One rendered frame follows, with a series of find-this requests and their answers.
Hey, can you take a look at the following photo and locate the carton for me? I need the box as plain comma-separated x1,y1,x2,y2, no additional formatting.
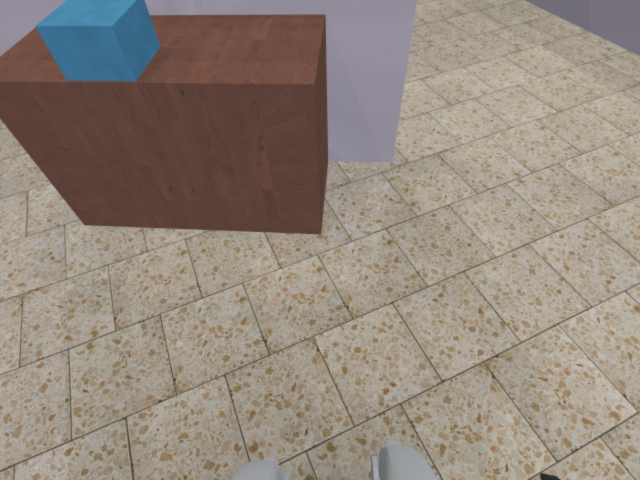
35,0,161,81

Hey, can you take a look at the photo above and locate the pedestal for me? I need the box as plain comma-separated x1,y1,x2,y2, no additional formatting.
0,14,328,234

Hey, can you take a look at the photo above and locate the robot thigh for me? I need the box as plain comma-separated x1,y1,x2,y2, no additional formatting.
371,445,439,480
230,460,291,480

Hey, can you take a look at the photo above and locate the left robot thigh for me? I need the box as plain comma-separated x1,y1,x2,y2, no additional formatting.
230,460,291,480

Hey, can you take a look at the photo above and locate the right robot thigh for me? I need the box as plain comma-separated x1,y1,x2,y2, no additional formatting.
371,445,439,480

